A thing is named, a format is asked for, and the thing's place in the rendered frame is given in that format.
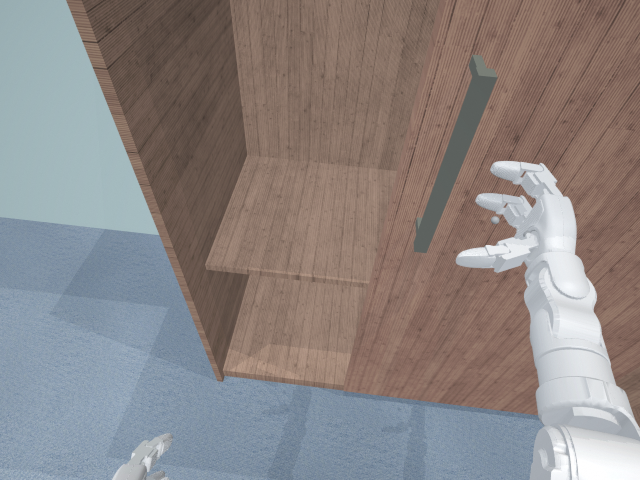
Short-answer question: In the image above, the robot right forearm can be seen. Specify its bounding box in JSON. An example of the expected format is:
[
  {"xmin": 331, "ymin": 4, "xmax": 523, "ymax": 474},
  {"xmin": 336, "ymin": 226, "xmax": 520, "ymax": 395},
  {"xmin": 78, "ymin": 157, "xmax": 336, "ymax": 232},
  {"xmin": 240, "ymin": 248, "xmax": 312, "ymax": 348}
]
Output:
[{"xmin": 524, "ymin": 251, "xmax": 640, "ymax": 441}]

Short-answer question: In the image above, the robot right hand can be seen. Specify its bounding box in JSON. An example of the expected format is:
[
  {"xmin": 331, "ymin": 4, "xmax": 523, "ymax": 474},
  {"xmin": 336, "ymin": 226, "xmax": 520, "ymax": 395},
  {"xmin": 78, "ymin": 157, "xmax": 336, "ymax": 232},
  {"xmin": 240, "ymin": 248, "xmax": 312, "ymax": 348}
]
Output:
[{"xmin": 456, "ymin": 161, "xmax": 577, "ymax": 273}]

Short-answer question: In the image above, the robot left hand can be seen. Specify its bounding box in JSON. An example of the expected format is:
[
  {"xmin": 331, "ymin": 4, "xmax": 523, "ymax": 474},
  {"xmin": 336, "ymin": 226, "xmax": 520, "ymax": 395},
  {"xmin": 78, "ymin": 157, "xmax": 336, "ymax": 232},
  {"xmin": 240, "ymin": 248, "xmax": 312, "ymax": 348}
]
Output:
[{"xmin": 112, "ymin": 433, "xmax": 173, "ymax": 480}]

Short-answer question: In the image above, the right robot upper arm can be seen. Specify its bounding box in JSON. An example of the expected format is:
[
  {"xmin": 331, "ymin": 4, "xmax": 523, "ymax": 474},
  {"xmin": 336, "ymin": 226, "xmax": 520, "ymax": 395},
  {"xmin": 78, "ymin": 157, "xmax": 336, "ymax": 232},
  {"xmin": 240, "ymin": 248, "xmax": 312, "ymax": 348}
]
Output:
[{"xmin": 530, "ymin": 423, "xmax": 640, "ymax": 480}]

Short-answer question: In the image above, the handle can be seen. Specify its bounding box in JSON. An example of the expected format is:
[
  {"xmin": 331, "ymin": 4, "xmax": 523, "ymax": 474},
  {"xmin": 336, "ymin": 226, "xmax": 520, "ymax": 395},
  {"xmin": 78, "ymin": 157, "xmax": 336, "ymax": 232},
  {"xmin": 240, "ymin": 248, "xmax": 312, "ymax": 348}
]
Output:
[{"xmin": 414, "ymin": 55, "xmax": 498, "ymax": 253}]

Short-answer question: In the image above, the wardrobe door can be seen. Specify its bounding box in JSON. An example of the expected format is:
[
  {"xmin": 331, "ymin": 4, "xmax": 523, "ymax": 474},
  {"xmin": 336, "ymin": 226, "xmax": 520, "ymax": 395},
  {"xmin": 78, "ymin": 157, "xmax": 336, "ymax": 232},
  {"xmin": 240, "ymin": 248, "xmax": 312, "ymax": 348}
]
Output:
[
  {"xmin": 344, "ymin": 0, "xmax": 640, "ymax": 415},
  {"xmin": 615, "ymin": 367, "xmax": 640, "ymax": 410}
]

